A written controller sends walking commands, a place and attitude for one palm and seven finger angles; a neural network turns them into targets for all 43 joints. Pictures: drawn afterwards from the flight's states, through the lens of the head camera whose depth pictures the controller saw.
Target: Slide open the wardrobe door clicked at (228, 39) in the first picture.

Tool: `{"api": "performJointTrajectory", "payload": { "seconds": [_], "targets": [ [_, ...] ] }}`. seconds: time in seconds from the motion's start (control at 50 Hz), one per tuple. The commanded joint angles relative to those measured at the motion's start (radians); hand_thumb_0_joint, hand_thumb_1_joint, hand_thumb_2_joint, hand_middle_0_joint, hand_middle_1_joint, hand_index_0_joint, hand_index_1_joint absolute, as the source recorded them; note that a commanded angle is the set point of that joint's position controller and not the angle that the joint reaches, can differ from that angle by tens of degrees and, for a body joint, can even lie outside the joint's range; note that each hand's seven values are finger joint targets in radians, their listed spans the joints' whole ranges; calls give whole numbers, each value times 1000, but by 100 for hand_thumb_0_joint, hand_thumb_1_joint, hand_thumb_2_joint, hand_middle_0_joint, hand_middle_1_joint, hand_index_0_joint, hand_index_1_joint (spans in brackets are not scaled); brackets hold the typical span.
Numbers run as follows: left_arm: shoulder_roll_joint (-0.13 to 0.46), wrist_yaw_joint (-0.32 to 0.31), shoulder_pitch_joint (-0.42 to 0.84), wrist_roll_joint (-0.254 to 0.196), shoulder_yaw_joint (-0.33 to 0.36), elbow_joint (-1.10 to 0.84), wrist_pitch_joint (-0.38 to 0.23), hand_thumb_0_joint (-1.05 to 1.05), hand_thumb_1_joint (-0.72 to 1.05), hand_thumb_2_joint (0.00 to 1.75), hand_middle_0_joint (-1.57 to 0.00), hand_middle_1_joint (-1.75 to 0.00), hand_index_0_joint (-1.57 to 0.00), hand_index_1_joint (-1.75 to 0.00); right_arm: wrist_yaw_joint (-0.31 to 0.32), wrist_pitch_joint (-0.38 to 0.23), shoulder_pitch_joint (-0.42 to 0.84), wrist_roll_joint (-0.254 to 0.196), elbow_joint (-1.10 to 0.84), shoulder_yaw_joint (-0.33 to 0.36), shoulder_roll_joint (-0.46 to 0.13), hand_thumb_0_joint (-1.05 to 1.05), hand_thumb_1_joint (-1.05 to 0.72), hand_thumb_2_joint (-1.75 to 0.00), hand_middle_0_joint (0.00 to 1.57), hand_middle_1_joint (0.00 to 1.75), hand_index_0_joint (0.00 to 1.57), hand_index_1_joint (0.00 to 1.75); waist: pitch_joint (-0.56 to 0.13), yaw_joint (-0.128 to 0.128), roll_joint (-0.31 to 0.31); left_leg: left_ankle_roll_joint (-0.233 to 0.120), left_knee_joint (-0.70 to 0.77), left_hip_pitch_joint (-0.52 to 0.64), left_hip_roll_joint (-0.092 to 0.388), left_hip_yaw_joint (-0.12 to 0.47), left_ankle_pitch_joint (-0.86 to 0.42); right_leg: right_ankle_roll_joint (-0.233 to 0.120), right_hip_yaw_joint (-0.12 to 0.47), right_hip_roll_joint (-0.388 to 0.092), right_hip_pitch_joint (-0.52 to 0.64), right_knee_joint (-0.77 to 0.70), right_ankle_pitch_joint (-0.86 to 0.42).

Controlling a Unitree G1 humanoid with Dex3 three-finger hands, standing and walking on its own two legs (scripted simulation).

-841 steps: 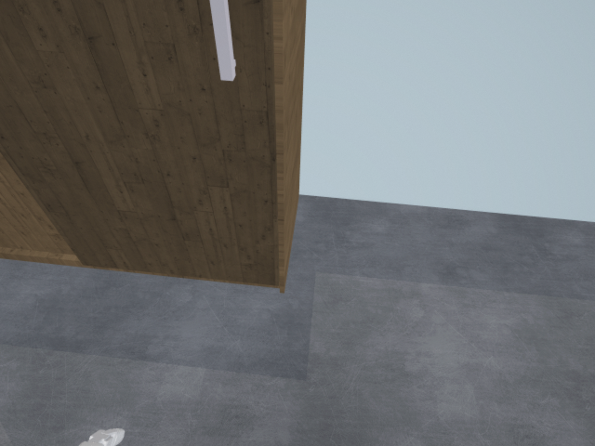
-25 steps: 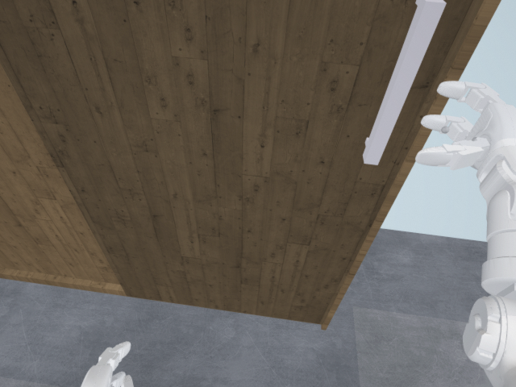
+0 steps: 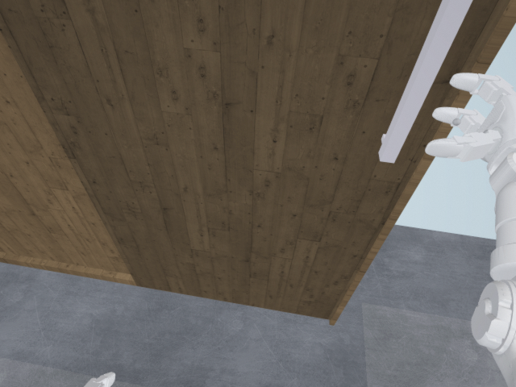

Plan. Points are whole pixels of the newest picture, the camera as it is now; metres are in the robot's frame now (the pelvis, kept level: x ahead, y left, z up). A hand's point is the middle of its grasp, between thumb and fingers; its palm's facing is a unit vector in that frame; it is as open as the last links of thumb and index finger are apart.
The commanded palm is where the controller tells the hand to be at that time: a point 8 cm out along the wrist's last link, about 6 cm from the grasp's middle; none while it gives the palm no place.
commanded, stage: feel for the door with the fingertips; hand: right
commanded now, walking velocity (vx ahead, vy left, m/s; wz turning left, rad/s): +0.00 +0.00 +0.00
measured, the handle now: (413, 84) +0.51 -0.17 +0.25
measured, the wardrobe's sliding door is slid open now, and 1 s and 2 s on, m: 0.00 0.00 0.00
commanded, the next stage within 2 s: slide the fingers in behind the handle in 0.80 s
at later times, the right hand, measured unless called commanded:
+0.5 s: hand (439, 112) +0.44 -0.20 +0.25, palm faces +0.11 +0.99 +0.00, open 14.0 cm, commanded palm +0.42 -0.25 +0.24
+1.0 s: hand (439, 109) +0.46 -0.20 +0.24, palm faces +0.10 +0.99 +0.01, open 13.6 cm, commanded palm +0.44 -0.25 +0.24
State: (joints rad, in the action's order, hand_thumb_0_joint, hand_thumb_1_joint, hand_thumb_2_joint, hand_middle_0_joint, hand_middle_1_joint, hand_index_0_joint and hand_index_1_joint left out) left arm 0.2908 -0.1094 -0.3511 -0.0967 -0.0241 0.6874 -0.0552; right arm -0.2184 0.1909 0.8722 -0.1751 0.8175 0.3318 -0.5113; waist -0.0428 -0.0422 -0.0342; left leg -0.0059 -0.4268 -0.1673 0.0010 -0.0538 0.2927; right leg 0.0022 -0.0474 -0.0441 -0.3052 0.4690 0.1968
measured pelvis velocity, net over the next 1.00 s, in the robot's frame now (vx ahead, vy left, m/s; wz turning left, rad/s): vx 0.00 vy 0.00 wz -0.01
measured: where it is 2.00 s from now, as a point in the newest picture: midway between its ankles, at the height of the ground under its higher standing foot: outside the picture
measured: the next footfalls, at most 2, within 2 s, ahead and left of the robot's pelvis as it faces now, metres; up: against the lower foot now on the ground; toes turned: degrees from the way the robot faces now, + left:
none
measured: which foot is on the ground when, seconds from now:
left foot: down 0.00-1.00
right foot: down 0.00-1.00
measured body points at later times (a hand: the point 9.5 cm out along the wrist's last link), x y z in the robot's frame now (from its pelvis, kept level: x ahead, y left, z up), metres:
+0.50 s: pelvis +0.00 +0.00 +0.00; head +0.00 +0.01 +0.45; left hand +0.13 +0.25 -0.10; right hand +0.43 -0.25 +0.25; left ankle -0.04 +0.11 -0.74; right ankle +0.03 -0.12 -0.74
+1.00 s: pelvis +0.00 +0.00 +0.00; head +0.00 +0.01 +0.45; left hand +0.06 +0.27 -0.12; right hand +0.45 -0.26 +0.24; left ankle -0.04 +0.11 -0.74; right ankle +0.03 -0.12 -0.74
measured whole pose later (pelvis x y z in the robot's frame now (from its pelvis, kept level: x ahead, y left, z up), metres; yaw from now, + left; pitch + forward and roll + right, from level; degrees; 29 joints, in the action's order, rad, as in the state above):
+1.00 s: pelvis +0.00 +0.00 +0.00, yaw +0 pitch +3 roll +1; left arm 0.28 -0.10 -0.38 -0.08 -0.02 0.73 -0.08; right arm -0.16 0.14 1.00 -0.14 0.97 0.30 -0.48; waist -0.05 -0.05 -0.04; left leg -0.01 -0.44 -0.20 0.00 -0.06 0.29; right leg 0.00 -0.04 -0.04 -0.34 0.48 0.19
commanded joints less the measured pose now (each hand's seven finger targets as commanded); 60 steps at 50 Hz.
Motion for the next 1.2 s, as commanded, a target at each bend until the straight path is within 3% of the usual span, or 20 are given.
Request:
{"api": "performJointTrajectory", "payload": {
  "seconds": [0.0,0.1,0.16,0.18,0.3,0.38,0.44,0.46,0.58,0.66,0.7,0.78,0.82,0.86,0.9,0.94,0.98,1.04,1.08,1.18],
  "targets": [
    [130,4,73,7,50,-147,-58,0,90,90,-20,-30,-20,-30,10,-79,545,-18,-326,15,-207,0,50,-30,30,120,30,120,-334,-3,-50,-15,51,-65,-19,25,-343,-53,50,31,311,-7,-240],
    [128,13,80,13,50,-147,-58,0,90,90,-20,-30,-20,-30,45,-44,458,-19,-332,60,-214,0,50,-30,30,120,30,120,-318,22,-2,-15,45,-39,-22,19,-365,-53,45,29,281,-12,-256],
    [118,20,97,13,50,-163,-55,0,90,90,-20,-30,-20,-30,68,-29,436,-16,-397,30,-167,0,50,-30,30,120,30,120,-322,29,3,-14,42,-16,-19,16,-390,-54,34,29,280,-10,-282],
    [120,23,105,15,49,-166,-53,0,90,90,-20,-30,-20,-30,78,-20,424,-10,-412,63,-194,0,50,-30,30,120,30,120,-333,39,12,-14,36,-10,-21,19,-409,-54,35,29,282,-10,-292],
    [115,9,117,14,42,-154,-31,0,90,90,-20,-30,-20,-30,100,21,491,7,-359,26,-170,0,50,-30,30,120,30,120,-264,8,31,-7,57,-54,-19,27,-354,-56,32,28,264,-20,-229],
    [112,4,111,17,41,-149,-28,0,90,90,-20,-30,-20,-30,94,-5,535,9,-341,21,-175,0,50,-30,30,120,30,120,-308,4,25,-9,51,-32,-14,31,-392,-57,34,31,286,-10,-259],
    [108,2,101,14,40,-135,-27,0,90,90,-20,-30,-20,-30,79,-9,576,6,-284,-45,-101,0,50,-30,30,120,30,120,-276,-18,-3,-12,55,-85,-16,25,-359,-51,44,31,303,-8,-239],
    [112,2,92,15,42,-132,-27,0,90,90,-20,-30,-20,-30,78,-13,562,-1,-248,-33,-116,0,50,-30,30,120,30,120,-265,-18,37,-10,62,-75,-17,23,-356,-55,41,31,286,-5,-234],
    [122,3,73,19,45,-126,-23,0,90,90,-20,-30,-20,-30,70,-43,592,9,-171,15,-189,0,50,-30,30,120,30,120,-273,-7,43,-8,54,-55,-8,32,-372,-57,39,37,241,-8,-224],
    [122,4,53,19,51,-125,-31,0,90,90,-20,-30,-20,-30,66,-88,640,11,-177,-32,-146,0,50,-30,30,120,30,120,-293,-28,22,-9,51,-69,-13,27,-356,-57,41,33,265,1,-229],
    [127,3,44,21,52,-114,-34,0,90,90,-20,-30,-20,-30,65,-97,643,11,-157,15,-195,0,50,-30,30,120,30,120,-305,-17,20,-12,47,-62,-14,31,-359,-55,47,32,263,-3,-228],
    [131,4,35,19,55,-108,-47,0,90,90,-20,-30,-20,-30,59,-113,661,9,-178,11,-195,0,50,-30,30,120,30,120,-322,-20,-3,-10,48,-70,-17,33,-359,-57,43,32,276,4,-234],
    [130,4,24,20,55,-96,-52,0,90,90,-20,-30,-20,-30,57,-109,698,9,-148,-29,-149,0,50,-30,30,120,30,120,-287,-38,-2,-9,54,-111,-20,26,-316,-54,48,30,273,-2,-202],
    [139,-1,3,22,56,-84,-55,0,90,90,-20,-30,-20,-30,61,-111,694,9,-83,-5,-189,0,50,-30,30,120,30,120,-257,-42,38,-6,67,-109,-18,25,-270,-57,47,29,235,-7,-161],
    [139,1,-4,24,57,-76,-62,0,90,90,-20,-30,-20,-30,60,-119,723,22,-71,12,-212,0,50,-30,30,120,30,120,-279,-39,16,-7,61,-116,-17,31,-274,-56,49,30,238,-5,-160],
    [133,4,-1,23,55,-83,-68,0,90,90,-20,-30,-20,-30,54,-130,721,24,-80,-35,-153,0,50,-30,30,120,30,120,-277,-42,-25,-11,57,-136,-18,27,-255,-50,51,27,257,-7,-157],
    [137,8,-7,24,57,-84,-75,0,90,90,-20,-30,-20,-30,59,-145,694,19,-101,-9,-176,0,50,-30,30,120,30,120,-302,-30,-14,-13,54,-125,-22,26,-259,-50,57,26,268,-3,-167],
    [134,10,0,24,54,-87,-83,0,90,90,-20,-30,-20,-30,57,-146,703,10,-121,-36,-134,0,50,-30,30,120,30,120,-291,-35,-22,-13,56,-139,-24,22,-243,-48,60,23,279,-10,-160],
    [140,8,2,22,55,-88,-84,0,90,90,-20,-30,-20,-30,58,-143,665,3,-102,3,-178,0,50,-30,30,120,30,120,-283,-25,29,-10,62,-122,-24,25,-225,-52,58,23,250,-15,-131],
    [132,13,14,23,51,-103,-89,0,90,90,-20,-30,-20,-30,75,-134,661,19,-145,-14,-156,0,50,-30,30,120,30,120,-296,-18,-5,-12,55,-120,-22,21,-228,-49,57,22,260,-18,-144]
  ]
}}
